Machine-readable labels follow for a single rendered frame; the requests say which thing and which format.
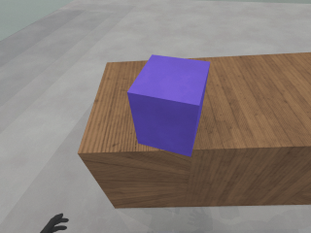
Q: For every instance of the carton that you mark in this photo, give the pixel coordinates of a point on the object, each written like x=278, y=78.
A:
x=166, y=101

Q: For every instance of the pedestal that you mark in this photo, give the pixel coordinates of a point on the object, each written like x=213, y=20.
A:
x=252, y=145

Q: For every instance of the left robot hand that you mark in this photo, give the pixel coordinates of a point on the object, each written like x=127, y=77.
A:
x=50, y=227

